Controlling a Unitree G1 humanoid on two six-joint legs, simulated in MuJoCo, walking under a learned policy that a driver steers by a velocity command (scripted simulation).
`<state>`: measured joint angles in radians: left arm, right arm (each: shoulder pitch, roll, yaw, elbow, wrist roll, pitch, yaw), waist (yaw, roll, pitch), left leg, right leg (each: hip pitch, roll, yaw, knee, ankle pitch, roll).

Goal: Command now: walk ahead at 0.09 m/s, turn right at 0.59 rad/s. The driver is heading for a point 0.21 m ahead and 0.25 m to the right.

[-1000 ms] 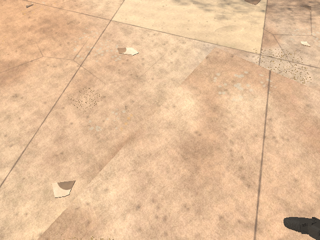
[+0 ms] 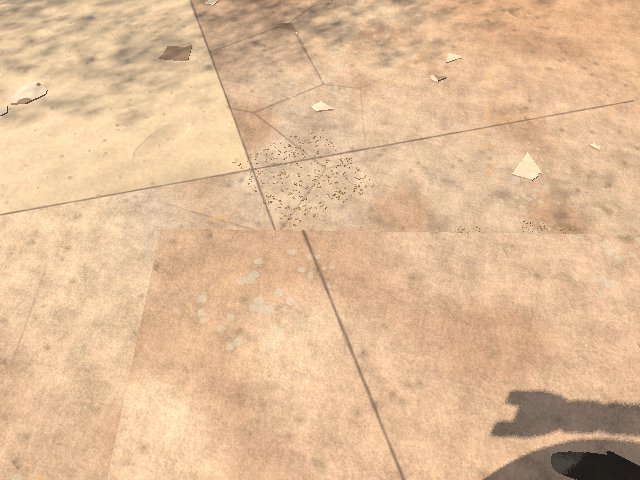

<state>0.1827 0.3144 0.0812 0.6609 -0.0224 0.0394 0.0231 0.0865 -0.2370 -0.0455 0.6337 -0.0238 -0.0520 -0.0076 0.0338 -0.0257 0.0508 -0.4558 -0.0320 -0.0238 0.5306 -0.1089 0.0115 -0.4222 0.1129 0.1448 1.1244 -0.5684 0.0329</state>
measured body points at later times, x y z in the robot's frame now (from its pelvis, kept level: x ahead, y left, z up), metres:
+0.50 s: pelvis +0.02 -0.03 +0.02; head +0.04 -0.08 +0.46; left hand +0.23 +0.20 -0.06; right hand +0.11 -0.35 -0.09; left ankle +0.08 +0.11 -0.64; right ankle +0.01 -0.13 -0.72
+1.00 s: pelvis +0.13 -0.07 +0.02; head +0.16 -0.08 +0.47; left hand +0.42 +0.04 -0.08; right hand +0.01 -0.33 -0.10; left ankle +0.12 +0.07 -0.72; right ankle +0.15 -0.27 -0.67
